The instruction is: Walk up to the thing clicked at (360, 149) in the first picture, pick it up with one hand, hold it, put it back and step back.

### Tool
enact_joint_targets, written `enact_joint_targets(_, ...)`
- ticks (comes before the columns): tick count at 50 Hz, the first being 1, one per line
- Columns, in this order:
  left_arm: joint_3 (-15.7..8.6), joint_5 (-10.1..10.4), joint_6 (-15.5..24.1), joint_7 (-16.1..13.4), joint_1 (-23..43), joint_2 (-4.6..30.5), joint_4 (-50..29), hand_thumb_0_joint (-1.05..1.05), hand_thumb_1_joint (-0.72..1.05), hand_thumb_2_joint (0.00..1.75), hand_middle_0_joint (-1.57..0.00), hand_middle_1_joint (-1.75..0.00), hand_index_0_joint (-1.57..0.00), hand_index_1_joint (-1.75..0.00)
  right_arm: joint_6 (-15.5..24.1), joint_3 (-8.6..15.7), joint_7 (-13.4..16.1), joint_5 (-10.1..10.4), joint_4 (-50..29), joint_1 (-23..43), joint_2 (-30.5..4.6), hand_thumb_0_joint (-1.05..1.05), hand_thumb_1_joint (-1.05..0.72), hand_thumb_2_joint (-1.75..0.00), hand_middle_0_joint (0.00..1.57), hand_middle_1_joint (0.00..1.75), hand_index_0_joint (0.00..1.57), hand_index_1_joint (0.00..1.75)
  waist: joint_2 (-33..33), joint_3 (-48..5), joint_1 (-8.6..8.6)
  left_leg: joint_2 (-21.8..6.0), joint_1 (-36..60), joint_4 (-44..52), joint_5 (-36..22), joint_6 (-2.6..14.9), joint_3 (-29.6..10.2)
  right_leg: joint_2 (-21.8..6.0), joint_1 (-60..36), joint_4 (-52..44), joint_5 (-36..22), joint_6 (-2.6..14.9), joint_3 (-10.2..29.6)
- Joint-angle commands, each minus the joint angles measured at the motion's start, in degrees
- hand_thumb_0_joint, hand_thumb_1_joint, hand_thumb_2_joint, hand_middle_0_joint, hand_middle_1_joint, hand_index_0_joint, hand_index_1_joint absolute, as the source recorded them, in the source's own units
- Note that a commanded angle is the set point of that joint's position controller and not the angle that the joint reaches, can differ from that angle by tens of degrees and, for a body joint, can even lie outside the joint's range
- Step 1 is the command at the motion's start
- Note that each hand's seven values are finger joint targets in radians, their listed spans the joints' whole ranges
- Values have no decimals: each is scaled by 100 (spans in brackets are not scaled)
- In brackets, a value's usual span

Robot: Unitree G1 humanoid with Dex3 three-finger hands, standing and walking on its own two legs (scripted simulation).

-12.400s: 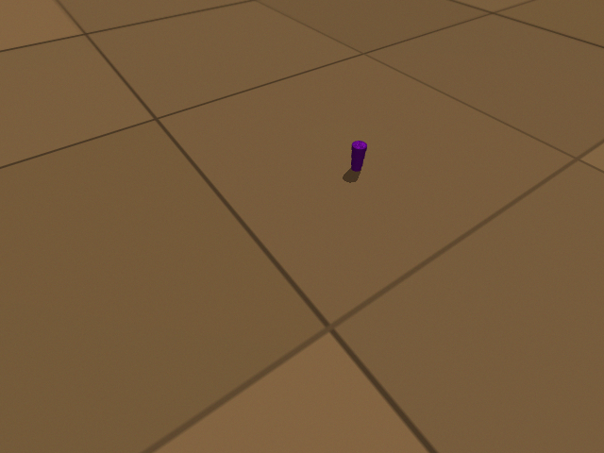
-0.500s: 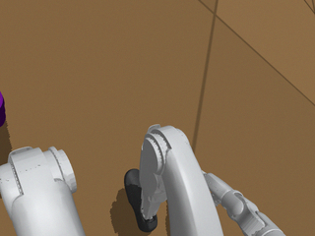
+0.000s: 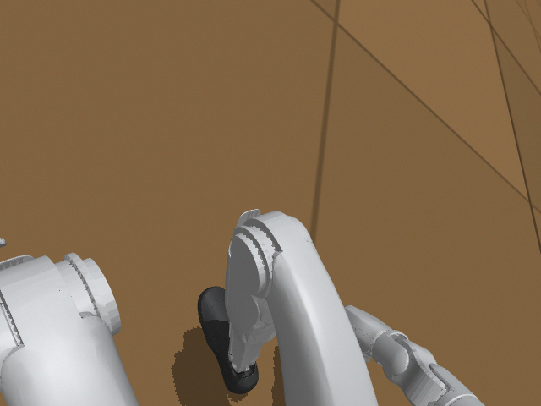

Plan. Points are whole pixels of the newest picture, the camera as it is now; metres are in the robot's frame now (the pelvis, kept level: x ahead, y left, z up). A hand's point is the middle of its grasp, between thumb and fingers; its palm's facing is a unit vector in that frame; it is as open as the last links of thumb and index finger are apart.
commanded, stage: rest palm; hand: left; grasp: from the side
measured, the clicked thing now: out of the picture +0.44 +0.28 -0.20
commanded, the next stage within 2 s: close in 0.04 s
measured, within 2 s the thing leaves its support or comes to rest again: leaves its support in 1.02 s
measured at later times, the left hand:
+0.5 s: hand out of the picture +0.43 +0.28 -0.17, palm faces +0.31 -0.95 +0.00, open 11.1 cm
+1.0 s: hand out of the picture +0.44 +0.28 -0.17, palm faces +0.33 -0.95 +0.00, open 10.7 cm
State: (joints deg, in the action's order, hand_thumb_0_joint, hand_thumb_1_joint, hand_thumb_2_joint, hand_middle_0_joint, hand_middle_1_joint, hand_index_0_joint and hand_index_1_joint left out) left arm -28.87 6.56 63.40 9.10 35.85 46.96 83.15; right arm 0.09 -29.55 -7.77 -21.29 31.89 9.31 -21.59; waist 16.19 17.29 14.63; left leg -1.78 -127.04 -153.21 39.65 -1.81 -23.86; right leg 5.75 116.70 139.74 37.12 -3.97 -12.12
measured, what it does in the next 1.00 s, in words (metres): stands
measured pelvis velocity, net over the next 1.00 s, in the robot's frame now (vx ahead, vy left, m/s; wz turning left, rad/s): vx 0.00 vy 0.00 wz -0.02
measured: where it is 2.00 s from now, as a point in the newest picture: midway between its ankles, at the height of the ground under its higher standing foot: (165, 396)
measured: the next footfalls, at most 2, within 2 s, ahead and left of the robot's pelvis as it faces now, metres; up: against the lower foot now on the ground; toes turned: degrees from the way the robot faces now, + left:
none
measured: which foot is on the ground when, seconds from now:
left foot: down 0.00-1.00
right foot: down 0.00-1.00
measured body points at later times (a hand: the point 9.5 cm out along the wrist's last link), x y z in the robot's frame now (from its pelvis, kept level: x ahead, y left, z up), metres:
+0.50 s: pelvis +0.00 +0.00 +0.00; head +0.22 +0.20 +0.33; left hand +0.41 +0.33 -0.17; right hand +0.17 -0.24 -0.03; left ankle +0.08 +0.13 -0.24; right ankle +0.14 -0.13 -0.24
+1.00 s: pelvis +0.00 +0.00 +0.01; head +0.23 +0.20 +0.33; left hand +0.41 +0.33 -0.17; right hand +0.17 -0.24 -0.02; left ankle +0.08 +0.13 -0.24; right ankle +0.14 -0.13 -0.24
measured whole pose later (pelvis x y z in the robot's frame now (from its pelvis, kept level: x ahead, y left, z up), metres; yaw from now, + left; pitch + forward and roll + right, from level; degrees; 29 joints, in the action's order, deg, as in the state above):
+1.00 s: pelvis +0.00 +0.00 +0.01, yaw -1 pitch +11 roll -18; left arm -27.2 3.5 63.8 1.1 38.7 49.8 84.0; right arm -1.9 -30.7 -8.2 -22.3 31.8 10.9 -20.6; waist 17.3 18.1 15.1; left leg -2.1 -126.6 -152.6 40.4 -2.3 -25.8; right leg 6.1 116.2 137.8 36.6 -4.6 -13.7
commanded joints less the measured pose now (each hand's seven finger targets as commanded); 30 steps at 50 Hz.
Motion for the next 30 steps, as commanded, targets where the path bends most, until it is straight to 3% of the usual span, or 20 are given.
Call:
enact_joint_targets(1, 99, -8, 447, -180, 1165, 884, -726, 0, -23, 20, -10, -9, -8, -10, -64, 696, 126, -37, -119, -22, -2020, 0, -89, -90, 20, 30, 20, 30, -3148, -3097, 602, -323, 2266, 1807, -498, -16, 732, 132, -1276, -1048, -988, 377, -825)
enact_joint_targets(7, 103, -117, 532, -453, 1177, 969, -647, 0, -10, 27, -13, -14, -12, -14, -114, 623, 98, -94, -134, 39, -2007, 0, -89, -90, 20, 30, 20, 30, -3174, -3059, 625, -335, 2295, 1823, -522, -30, 653, 156, -1300, -1028, -1012, 373, -897)
enact_joint_targets(9, 54, -141, 550, -541, 1173, 1024, -630, 0, 0, 35, -28, -27, -27, -27, -131, 606, 95, -96, -155, 51, -2000, 0, -89, -90, 20, 30, 20, 30, -3118, -3006, 608, -346, 2254, 1837, -479, -25, 654, 165, -1309, -1059, -977, 373, -914)
enact_joint_targets(19, 178, -220, 563, -736, 1320, 948, -574, 0, 38, 62, -54, -53, -53, -53, -168, 569, 84, -136, -116, 29, -1975, 0, -87, -89, 20, 30, 20, 30, -3128, -3034, 745, -367, 2338, 1828, -597, -23, 607, 202, -1392, -1100, -1148, 350, -932)
enact_joint_targets(20, 177, -241, 549, -755, 1355, 1036, -561, 0, 41, 63, -55, -54, -54, -54, -175, 571, 83, -126, -120, 39, -1972, 0, -87, -89, 20, 30, 20, 30, -3156, -3003, 696, -362, 2269, 1819, -536, -8, 645, 202, -1362, -1120, -1094, 364, -904)
enact_joint_targets(30, 131, -265, 528, -873, 1518, 1092, -483, 0, 48, 93, -89, -92, -89, -91, -227, 540, 88, -139, -132, 74, -1971, 0, -87, -89, 20, 30, 20, 30, -3186, -2872, 772, -387, 2255, 1887, -490, -10, 574, 209, -1310, -1146, -1088, 361, -940)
